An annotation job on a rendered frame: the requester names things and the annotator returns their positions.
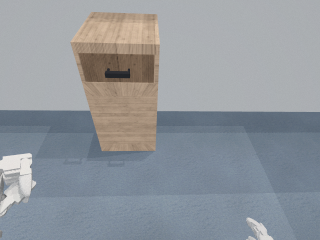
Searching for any drawer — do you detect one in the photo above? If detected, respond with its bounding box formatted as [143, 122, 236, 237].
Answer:
[79, 53, 155, 83]

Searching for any handle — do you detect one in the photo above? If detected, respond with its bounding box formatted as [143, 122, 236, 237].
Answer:
[104, 68, 130, 79]

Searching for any cabinet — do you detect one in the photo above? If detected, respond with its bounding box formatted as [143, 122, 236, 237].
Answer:
[70, 12, 160, 151]

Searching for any robot left hand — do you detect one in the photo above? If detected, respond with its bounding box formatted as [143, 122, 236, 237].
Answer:
[0, 153, 36, 218]

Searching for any robot right hand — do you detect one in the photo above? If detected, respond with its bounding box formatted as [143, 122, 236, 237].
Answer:
[246, 217, 274, 240]

